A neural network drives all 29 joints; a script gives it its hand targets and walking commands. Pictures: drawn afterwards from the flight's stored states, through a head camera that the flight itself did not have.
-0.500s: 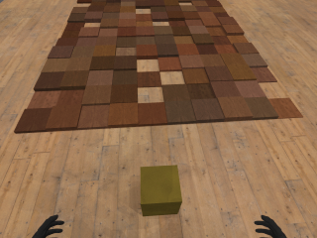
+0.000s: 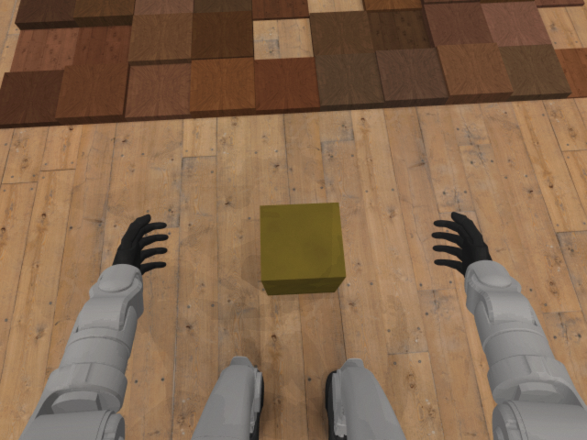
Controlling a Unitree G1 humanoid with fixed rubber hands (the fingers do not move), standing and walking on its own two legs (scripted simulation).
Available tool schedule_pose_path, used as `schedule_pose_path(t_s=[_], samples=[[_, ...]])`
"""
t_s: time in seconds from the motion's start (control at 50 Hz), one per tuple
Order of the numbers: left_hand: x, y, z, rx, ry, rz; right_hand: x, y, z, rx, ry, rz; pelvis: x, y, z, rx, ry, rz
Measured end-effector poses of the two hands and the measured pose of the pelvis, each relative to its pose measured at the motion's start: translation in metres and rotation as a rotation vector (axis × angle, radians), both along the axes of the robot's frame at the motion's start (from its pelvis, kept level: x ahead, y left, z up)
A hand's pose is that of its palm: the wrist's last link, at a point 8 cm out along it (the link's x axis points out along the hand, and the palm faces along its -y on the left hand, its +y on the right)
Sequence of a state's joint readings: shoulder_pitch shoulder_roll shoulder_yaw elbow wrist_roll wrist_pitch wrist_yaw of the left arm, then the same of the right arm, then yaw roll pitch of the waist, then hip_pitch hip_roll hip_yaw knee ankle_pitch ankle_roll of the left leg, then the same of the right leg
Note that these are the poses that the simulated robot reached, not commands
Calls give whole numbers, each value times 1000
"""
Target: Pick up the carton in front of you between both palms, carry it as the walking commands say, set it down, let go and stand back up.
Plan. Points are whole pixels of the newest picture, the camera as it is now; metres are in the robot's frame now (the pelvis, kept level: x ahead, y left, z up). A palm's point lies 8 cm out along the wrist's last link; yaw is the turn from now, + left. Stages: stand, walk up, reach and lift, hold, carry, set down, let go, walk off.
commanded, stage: reach and lift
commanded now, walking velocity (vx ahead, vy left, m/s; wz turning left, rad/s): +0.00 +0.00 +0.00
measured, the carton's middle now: (300, 252) +0.50 +0.00 -0.57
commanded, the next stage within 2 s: none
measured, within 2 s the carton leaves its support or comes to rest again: neither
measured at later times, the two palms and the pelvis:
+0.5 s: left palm (195, 189) +0.50 +0.19 -0.15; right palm (412, 179) +0.53 -0.19 -0.15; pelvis -0.04 -0.01 -0.05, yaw +0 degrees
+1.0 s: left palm (219, 237) +0.49 +0.19 -0.38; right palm (381, 231) +0.51 -0.19 -0.39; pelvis -0.04 +0.00 -0.22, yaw +2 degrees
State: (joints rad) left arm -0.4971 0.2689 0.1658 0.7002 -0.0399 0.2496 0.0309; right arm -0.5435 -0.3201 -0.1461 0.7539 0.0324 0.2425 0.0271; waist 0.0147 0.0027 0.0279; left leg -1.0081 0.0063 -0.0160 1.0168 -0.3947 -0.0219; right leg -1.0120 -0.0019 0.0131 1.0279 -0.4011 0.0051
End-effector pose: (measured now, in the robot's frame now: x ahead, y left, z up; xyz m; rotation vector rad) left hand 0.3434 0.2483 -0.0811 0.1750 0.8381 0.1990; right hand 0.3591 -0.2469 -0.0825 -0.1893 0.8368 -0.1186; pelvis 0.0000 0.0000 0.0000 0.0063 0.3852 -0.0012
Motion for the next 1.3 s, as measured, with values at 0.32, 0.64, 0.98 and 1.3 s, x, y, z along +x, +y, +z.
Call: schedule_pose_path(t_s=[0.32, 0.64, 0.98, 1.3], samples=[[115, -42, -35, -93, -144, 47, 126, 40, -30, 93, -124, 26, -54, -5, -38, 10, 250, -5], [158, -60, -111, -106, -187, 45, 171, 55, -107, 119, -175, 17, -16, -4, -56, 14, 492, -4], [144, -56, -293, -96, -163, 35, 152, 54, -294, 93, -161, -19, -34, 1, -210, 13, 547, 10], [138, -63, -395, -127, -114, 36, 146, 62, -393, 111, -110, -4, -78, -1, -305, 19, 318, 9]])
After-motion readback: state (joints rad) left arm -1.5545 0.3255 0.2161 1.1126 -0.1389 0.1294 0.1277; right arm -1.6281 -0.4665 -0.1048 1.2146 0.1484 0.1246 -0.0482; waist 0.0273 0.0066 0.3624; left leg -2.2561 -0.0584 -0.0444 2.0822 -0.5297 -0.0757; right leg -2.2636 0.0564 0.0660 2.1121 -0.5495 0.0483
